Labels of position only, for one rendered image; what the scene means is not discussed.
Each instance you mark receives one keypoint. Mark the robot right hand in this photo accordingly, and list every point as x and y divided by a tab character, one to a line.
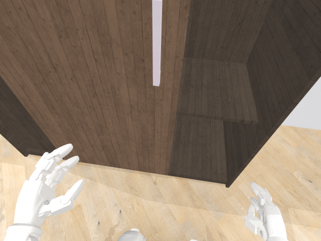
270	222

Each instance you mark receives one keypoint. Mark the wardrobe door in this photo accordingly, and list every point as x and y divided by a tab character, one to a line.
83	70
14	115

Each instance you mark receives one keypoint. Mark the left robot thigh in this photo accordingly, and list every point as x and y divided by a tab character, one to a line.
131	235

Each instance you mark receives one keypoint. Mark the robot left hand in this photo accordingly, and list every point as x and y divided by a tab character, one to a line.
30	208

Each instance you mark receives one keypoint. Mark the left robot forearm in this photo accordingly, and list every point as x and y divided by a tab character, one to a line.
23	232

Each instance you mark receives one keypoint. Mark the handle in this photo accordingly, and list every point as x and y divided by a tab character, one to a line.
156	40

